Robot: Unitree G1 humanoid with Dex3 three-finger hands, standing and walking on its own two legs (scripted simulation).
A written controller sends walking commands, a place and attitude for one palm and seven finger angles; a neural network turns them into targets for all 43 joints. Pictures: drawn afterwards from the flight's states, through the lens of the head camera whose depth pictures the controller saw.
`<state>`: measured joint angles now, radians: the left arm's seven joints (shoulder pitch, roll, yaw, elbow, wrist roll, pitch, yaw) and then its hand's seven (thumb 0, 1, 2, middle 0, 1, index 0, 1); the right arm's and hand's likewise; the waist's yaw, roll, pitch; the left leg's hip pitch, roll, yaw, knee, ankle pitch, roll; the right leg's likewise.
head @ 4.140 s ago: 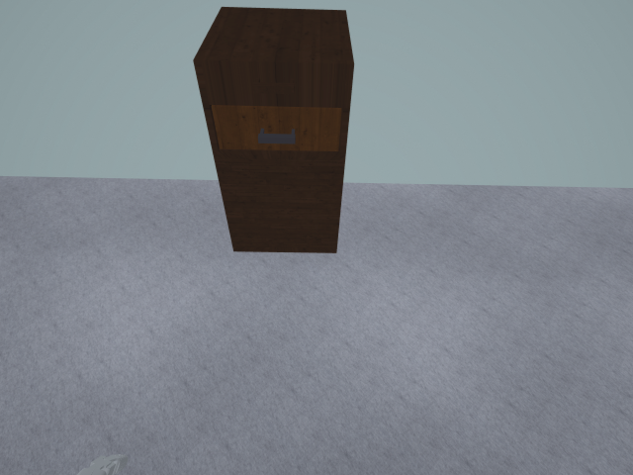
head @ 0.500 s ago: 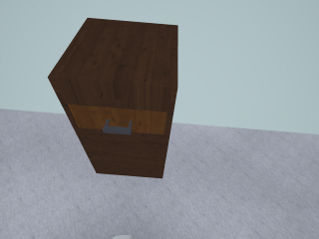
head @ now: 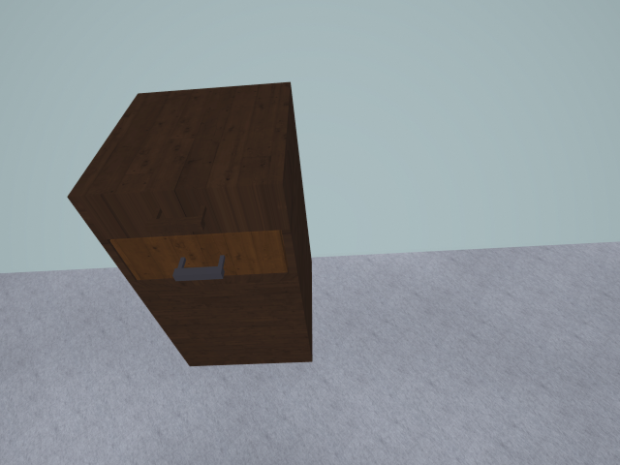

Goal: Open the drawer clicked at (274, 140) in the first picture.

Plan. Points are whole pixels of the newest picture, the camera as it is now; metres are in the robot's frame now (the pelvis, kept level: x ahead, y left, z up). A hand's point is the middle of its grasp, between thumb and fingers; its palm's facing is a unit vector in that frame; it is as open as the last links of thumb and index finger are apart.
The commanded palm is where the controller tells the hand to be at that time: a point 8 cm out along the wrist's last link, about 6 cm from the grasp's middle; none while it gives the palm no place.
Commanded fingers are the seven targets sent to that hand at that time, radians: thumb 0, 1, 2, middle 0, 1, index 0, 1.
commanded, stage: come to a stop and stand still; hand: left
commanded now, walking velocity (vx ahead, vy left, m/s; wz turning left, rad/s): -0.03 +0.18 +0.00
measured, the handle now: (200, 266) +0.57 +0.31 -0.19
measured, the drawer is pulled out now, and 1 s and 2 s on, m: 0.00 0.00 0.00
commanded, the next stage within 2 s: look again from close up in 0.98 s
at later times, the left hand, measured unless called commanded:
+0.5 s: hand out of the picture -0.03 +0.23 -0.19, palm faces +0.12 -0.98 -0.17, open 7.4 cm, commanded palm none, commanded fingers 0.00 0.90 0.90 -0.20 -0.30 -0.20 -0.30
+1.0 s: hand out of the picture +0.04 +0.24 -0.19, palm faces +0.05 -0.98 -0.20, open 7.3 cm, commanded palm none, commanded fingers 0.00 0.90 0.90 -0.20 -0.30 -0.20 -0.30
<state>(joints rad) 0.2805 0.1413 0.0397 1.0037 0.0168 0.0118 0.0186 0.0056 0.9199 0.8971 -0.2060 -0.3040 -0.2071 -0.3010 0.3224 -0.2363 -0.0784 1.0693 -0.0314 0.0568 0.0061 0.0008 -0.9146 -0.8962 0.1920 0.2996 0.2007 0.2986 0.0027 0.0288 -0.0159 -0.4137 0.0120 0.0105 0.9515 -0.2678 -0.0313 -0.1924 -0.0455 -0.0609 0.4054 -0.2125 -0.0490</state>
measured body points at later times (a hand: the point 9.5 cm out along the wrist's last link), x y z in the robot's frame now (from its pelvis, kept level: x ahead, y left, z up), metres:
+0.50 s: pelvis +0.00 +0.06 -0.01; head +0.01 +0.08 +0.44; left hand -0.03 +0.29 -0.18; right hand +0.07 -0.16 -0.16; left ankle -0.03 +0.18 -0.75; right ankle +0.01 -0.08 -0.75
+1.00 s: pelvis +0.03 +0.07 -0.01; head +0.04 +0.07 +0.44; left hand +0.03 +0.30 -0.17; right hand -0.01 -0.14 -0.17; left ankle -0.03 +0.18 -0.75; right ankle +0.01 -0.08 -0.75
